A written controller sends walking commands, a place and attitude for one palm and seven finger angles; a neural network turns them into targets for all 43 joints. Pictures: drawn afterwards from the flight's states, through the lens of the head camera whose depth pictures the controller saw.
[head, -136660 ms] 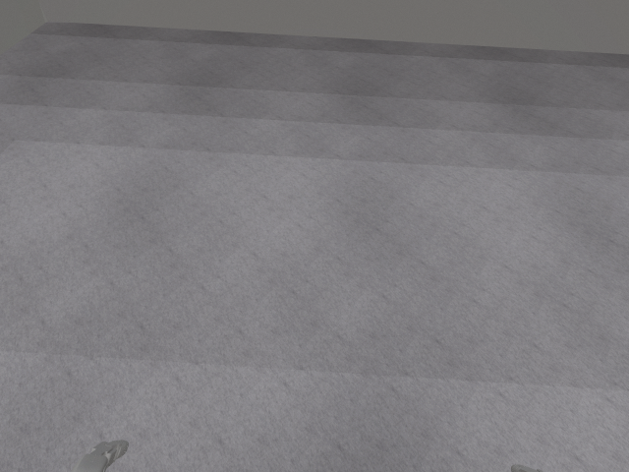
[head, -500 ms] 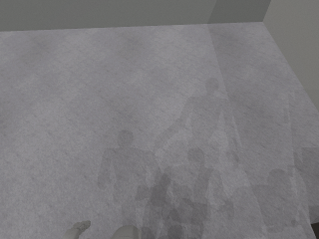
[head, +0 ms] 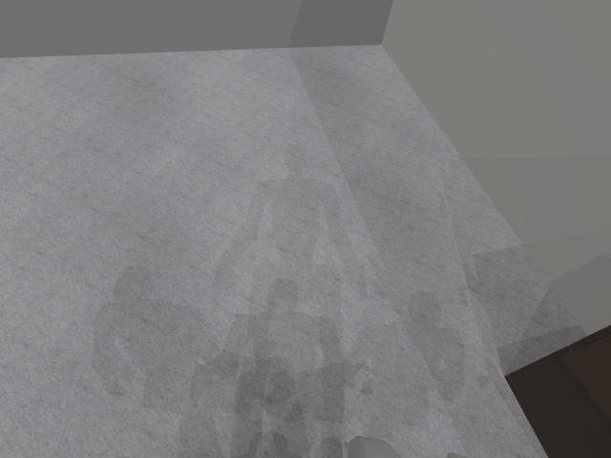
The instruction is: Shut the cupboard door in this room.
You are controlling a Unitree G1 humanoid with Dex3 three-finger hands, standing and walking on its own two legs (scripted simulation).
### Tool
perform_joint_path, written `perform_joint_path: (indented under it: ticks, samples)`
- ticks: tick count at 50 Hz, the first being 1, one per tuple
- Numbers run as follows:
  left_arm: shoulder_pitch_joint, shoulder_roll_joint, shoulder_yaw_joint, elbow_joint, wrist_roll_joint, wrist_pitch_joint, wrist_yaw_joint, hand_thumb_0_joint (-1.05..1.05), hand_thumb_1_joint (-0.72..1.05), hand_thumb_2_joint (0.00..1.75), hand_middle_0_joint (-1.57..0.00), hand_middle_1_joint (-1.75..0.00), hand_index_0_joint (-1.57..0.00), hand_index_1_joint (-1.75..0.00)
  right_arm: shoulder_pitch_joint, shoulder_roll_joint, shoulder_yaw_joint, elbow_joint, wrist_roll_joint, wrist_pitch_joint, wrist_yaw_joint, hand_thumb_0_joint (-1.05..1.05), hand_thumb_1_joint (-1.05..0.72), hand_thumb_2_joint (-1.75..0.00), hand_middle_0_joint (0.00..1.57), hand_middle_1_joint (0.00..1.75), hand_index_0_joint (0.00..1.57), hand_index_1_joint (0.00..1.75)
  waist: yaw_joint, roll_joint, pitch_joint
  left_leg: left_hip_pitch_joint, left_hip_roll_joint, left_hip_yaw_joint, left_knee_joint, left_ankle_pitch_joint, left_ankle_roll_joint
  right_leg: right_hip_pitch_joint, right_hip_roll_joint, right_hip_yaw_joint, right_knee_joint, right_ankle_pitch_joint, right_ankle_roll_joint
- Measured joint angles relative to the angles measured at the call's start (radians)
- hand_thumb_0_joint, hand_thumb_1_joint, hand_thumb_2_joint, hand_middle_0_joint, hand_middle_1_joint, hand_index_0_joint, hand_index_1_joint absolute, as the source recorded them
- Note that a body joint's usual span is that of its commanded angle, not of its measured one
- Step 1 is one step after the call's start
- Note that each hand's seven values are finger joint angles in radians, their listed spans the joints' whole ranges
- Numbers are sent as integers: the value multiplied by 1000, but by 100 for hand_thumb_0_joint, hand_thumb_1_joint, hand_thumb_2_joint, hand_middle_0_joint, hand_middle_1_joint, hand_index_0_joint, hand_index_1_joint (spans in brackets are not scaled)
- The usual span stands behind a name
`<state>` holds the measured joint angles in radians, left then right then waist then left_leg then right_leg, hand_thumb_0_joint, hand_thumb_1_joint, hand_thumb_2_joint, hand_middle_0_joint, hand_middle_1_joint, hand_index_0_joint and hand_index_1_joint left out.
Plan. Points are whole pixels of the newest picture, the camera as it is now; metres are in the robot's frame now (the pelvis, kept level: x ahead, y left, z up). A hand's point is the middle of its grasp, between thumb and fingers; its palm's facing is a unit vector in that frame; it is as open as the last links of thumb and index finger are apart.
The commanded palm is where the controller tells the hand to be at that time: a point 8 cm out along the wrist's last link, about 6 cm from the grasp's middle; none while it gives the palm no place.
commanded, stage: turn to face it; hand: left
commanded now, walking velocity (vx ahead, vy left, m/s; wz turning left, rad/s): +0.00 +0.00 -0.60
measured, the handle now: out of the picture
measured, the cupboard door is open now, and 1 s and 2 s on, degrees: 7 7 7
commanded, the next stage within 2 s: take the last steps up to it in 1.78 s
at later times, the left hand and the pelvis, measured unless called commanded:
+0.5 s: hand (232, 443) +0.15 +0.11 -0.16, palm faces -0.30 -0.92 -0.25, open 7.4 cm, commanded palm none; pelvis +0.01 -0.05 +0.00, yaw -17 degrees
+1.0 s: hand (222, 385) +0.23 +0.14 -0.17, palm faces -0.53 -0.82 -0.21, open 7.4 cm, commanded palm none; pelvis +0.05 -0.01 +0.00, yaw -36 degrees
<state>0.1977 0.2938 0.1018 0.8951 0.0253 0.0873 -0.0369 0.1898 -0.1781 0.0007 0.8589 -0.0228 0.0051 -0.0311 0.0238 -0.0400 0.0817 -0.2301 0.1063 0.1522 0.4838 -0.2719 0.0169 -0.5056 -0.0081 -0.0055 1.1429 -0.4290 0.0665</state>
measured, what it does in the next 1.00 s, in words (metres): steps on the spot, turning right: right foot, then left foot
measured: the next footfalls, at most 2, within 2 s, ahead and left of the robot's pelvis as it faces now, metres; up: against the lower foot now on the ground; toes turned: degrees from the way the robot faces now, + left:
right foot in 0.24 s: +0.02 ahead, -0.15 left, +0.00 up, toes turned -15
left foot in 0.74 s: +0.13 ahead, +0.06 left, +0.00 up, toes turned -24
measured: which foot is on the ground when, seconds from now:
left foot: down 0.00-0.24, up 0.26-0.72, down 0.74-1.00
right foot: up 0.00-0.22, down 0.24-0.74, up 0.76-1.00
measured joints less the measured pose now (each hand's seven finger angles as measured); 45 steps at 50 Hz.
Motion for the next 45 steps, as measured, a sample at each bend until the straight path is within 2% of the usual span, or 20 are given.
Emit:
perform_joint_path:
  ticks: [5, 9, 12, 13, 15, 17, 19, 23, 28, 33, 36, 37, 38, 39, 41, 43, 45]
  samples:
    - [-27, -6, -3, -6, 1, 6, -4, 0, 91, 90, -20, -30, -19, -30, 32, -11, -17, 26, -1, 2, 6, 1, -91, -89, 21, 30, 20, 30, -20, 23, 1, 27, 30, 68, 5, -17, -12, 47, -35, -30, -154, 11, -1]
    - [-55, -24, -14, -16, 2, 0, -6, 0, 91, 90, -20, -30, -19, -30, 55, -37, -34, 50, -3, 10, 13, 1, -91, -89, 21, 30, 20, 30, -42, 47, 3, 27, 58, 118, 58, -54, -32, 114, -33, -62, -318, 13, -22]
    - [-66, -36, -25, -36, 2, -17, -8, 0, 91, 90, -20, -30, -19, -30, 79, -63, -47, 63, 1, 18, 18, 1, -91, -89, 21, 30, 20, 30, -52, 63, -6, 4, 82, 147, 144, -103, -59, 201, -22, -83, -505, 129, -50]
    - [-68, -41, -29, -39, 5, -32, -5, 0, 91, 90, -20, -30, -20, -30, 83, -74, -52, 69, 5, 24, 19, 1, -91, -89, 21, 30, 20, 30, -48, 70, -9, -24, 87, 131, 215, -141, -66, 208, -14, -77, -524, 115, -70]
    - [-72, -61, -44, -39, 0, -50, 7, 0, 91, 90, -20, -30, -20, -30, 68, -98, -58, 81, 9, 51, 15, 1, -91, -89, 20, 30, 20, 30, -52, 98, 0, -109, 58, 19, 418, -243, -76, 192, 6, -68, -494, 82, -98]
    - [-63, -76, -53, -40, -3, -54, 19, 0, 91, 90, -20, -30, -20, -30, 52, -106, -60, 85, 11, 65, 10, 1, -91, -89, 20, 29, 20, 30, -53, 102, 2, -185, 19, -51, 577, -238, -83, 201, 14, -51, -523, 94, -108]
    - [-51, -83, -57, -36, -7, -52, 28, 0, 91, 90, -20, -30, -20, -30, 33, -103, -59, 80, 10, 64, 13, 1, -91, -89, 20, 29, 20, 30, -50, 90, 4, -239, 0, -83, 651, -177, -94, 218, 23, -26, -579, 131, -108]
    - [-28, -88, -62, -22, -8, -55, 30, 0, 90, 90, -20, -30, -20, -30, 2, -87, -54, 53, 8, 54, 20, 1, -91, -90, 20, 29, 20, 30, -47, 64, 2, -288, -11, -124, 629, -96, -111, 240, 39, 16, -658, 180, -118]
    - [0, -96, -62, -8, -4, -56, 26, 0, 90, 90, -20, -30, -20, -30, -30, -73, -50, 37, 9, 52, 19, 1, -91, -90, 20, 29, 20, 30, -31, 51, -4, -284, -24, -155, 544, -90, -120, 250, 64, 56, -683, 193, -116]
    - [27, -90, -52, 2, 4, -48, 27, 0, 90, 90, -21, -30, -20, -30, -64, -57, -44, 21, 18, 47, 15, 1, -91, -90, 20, 29, 20, 30, 0, 23, -9, -212, -59, -151, 363, -138, -109, 237, 78, 112, -660, 182, -99]
    - [42, -73, -42, 14, 1, -37, 30, 0, 90, 90, -21, -30, -20, -30, -76, -46, -35, 3, 25, 29, 12, 1, -91, -90, 20, 29, 20, 30, 8, 3, -18, -120, -82, -144, 147, -57, -96, 210, 88, 153, -614, 160, -75]
    - [48, -67, -39, 16, -4, -30, 30, 0, 90, 90, -21, -30, -20, -30, -74, -45, -31, -4, 23, 17, 10, 1, -91, -90, 20, 29, 20, 30, 6, 2, -26, -92, -78, -140, 77, -14, -77, 192, 97, 161, -582, 144, -67]
    - [42, -55, -35, 23, -8, -24, 30, 0, 90, 90, -21, -30, -20, -30, -75, -36, -28, -6, 20, 11, 9, 1, -91, -89, 20, 29, 20, 30, 6, -15, -22, -91, -84, -125, 82, -9, -48, 166, 91, 162, -512, 69, -61]
    - [36, -45, -30, 27, -8, -18, 28, 0, 90, 90, -20, -30, -20, -30, -73, -30, -21, -10, 15, 9, 8, 1, -91, -89, 20, 29, 20, 30, 9, -24, -16, -88, -82, -109, 94, -17, -23, 134, 86, 143, -414, -9, -55]
    - [30, -27, -19, 28, -2, -10, 21, 0, 90, 90, -20, -30, -20, -30, -63, -19, -8, -16, 5, 8, 6, 1, -91, -89, 20, 29, 20, 30, 13, -30, -8, -64, -67, -81, 83, -28, 2, 71, 76, 93, -216, -64, -38]
    - [22, -14, -10, 26, 1, -6, 12, 0, 91, 90, -20, -30, -20, -30, -47, -12, -1, -19, 0, 8, 2, 1, -91, -89, 20, 30, 20, 30, 11, -21, -5, -40, -48, -63, 53, -20, 6, 28, 57, 49, -76, -57, -23]
    - [15, -5, -4, 18, 1, -4, 5, 0, 91, 90, -20, -30, -20, -30, -34, -10, 1, -16, -2, 7, 0, 1, -91, -89, 21, 30, 20, 30, 10, -11, 0, -18, -30, -43, 23, -8, 6, 7, 34, 25, -12, -31, -11]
